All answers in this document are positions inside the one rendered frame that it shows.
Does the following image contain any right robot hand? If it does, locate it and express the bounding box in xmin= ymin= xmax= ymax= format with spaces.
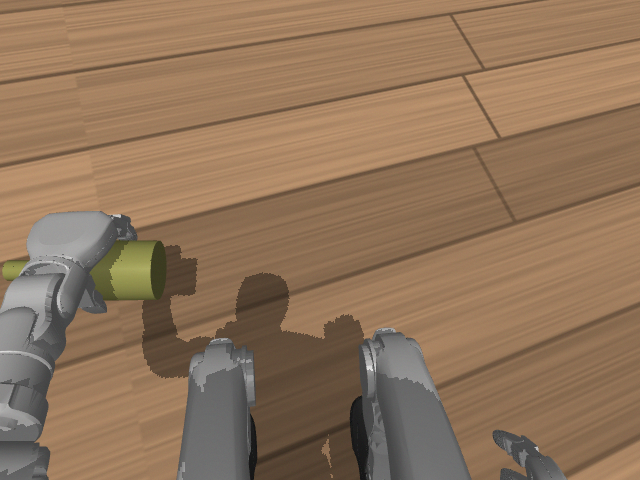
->
xmin=492 ymin=430 xmax=567 ymax=480

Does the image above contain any bottle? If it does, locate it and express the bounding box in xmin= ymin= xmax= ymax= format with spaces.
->
xmin=2 ymin=240 xmax=167 ymax=301

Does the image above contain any right robot foot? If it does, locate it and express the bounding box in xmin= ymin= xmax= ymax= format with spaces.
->
xmin=350 ymin=396 xmax=369 ymax=480

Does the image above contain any left robot arm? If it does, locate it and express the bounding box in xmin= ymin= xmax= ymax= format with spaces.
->
xmin=0 ymin=256 xmax=88 ymax=480

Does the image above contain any left robot hand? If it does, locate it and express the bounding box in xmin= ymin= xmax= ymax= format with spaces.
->
xmin=26 ymin=211 xmax=137 ymax=314

